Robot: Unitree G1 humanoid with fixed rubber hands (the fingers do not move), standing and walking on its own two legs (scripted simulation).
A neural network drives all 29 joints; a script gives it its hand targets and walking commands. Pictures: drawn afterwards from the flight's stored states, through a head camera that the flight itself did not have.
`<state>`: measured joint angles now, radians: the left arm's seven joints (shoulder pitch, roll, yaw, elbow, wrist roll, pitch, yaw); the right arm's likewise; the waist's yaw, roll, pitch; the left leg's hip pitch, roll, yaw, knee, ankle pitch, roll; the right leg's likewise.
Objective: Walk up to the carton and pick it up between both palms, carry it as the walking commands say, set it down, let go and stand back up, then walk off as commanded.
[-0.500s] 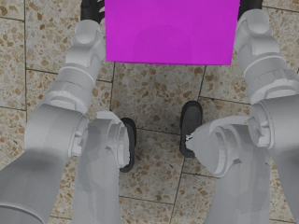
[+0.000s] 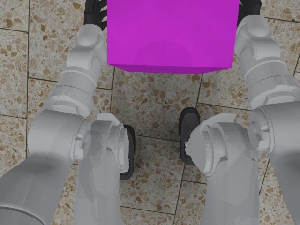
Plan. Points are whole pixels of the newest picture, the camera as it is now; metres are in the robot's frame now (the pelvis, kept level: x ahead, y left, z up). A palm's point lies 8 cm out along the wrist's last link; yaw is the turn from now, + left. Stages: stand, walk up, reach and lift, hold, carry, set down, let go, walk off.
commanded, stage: reach and lift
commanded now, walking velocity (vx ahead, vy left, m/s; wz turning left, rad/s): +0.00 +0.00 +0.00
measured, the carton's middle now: (166, 37) +0.50 -0.05 -0.22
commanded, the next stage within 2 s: none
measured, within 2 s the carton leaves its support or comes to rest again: neither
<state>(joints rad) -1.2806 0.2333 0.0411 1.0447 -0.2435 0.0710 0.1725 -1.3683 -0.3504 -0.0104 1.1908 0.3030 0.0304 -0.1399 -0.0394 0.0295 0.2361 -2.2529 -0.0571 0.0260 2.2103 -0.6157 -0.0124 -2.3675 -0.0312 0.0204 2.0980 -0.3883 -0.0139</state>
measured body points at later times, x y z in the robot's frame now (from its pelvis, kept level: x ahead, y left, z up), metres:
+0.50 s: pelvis +0.01 -0.01 +0.03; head +0.32 -0.04 +0.35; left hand +0.54 +0.11 -0.08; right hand +0.53 -0.21 -0.08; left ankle +0.10 +0.11 -0.33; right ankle +0.15 -0.12 -0.33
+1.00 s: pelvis +0.02 -0.01 +0.08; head +0.30 -0.03 +0.43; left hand +0.53 +0.12 -0.01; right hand +0.52 -0.21 -0.01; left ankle +0.10 +0.11 -0.33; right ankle +0.15 -0.12 -0.33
